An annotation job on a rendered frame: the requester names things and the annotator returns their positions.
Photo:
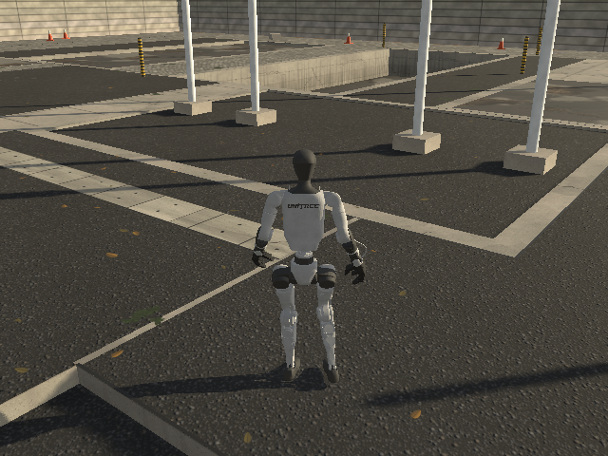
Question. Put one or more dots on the robot left hand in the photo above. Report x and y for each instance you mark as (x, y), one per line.
(257, 262)

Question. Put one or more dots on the robot right upper arm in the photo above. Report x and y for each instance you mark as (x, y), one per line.
(339, 216)

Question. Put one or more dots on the robot left upper arm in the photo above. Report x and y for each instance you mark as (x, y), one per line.
(269, 214)

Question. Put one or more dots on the robot thigh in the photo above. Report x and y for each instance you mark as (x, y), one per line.
(281, 278)
(326, 277)

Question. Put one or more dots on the robot right hand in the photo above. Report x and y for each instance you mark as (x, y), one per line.
(361, 270)

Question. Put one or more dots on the right robot forearm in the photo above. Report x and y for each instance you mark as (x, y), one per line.
(352, 251)

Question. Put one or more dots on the left robot forearm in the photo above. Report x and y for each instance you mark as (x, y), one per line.
(260, 245)

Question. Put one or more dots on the left robot thigh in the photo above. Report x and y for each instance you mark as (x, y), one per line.
(281, 278)

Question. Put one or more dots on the right robot thigh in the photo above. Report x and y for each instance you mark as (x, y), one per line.
(326, 277)

